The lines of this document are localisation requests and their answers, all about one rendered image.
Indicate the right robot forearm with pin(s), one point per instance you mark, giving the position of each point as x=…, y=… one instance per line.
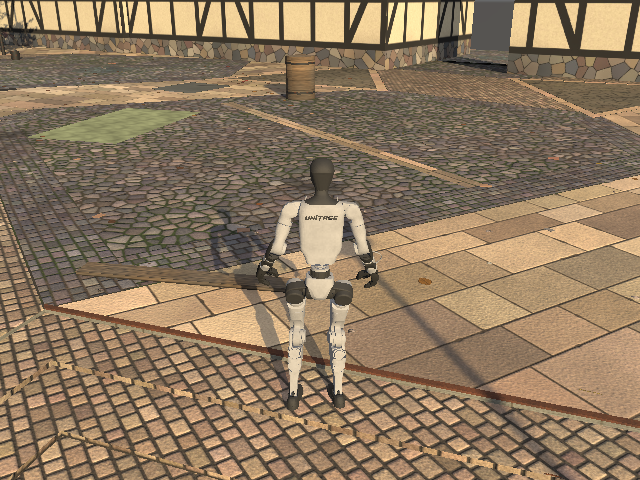
x=368, y=260

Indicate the robot left shin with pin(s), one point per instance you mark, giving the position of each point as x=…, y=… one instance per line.
x=295, y=356

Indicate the right robot foot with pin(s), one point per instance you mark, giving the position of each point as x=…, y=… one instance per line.
x=338, y=400

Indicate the left robot upper arm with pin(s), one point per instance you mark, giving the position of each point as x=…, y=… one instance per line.
x=289, y=210

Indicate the left robot forearm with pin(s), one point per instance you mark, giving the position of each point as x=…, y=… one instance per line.
x=269, y=258

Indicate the right robot upper arm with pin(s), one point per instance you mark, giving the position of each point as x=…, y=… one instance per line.
x=352, y=211

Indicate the robot left hand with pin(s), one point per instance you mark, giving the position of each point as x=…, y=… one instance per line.
x=260, y=275

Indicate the robot right hand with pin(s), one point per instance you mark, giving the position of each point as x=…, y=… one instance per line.
x=364, y=274

